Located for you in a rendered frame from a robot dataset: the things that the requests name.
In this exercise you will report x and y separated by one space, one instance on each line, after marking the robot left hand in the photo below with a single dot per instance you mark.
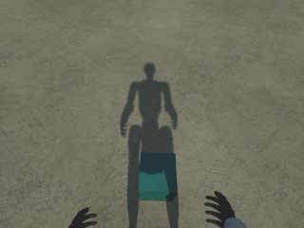
77 222

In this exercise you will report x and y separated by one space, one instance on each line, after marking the carton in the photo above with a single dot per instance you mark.
158 176

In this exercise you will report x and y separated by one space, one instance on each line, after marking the robot right forearm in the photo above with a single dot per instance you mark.
234 223

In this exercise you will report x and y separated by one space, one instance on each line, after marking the robot right hand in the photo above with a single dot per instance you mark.
224 208

